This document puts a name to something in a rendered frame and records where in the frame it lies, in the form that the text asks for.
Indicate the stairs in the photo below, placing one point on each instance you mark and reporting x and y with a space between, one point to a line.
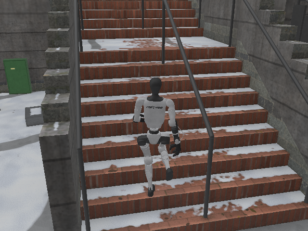
114 19
251 184

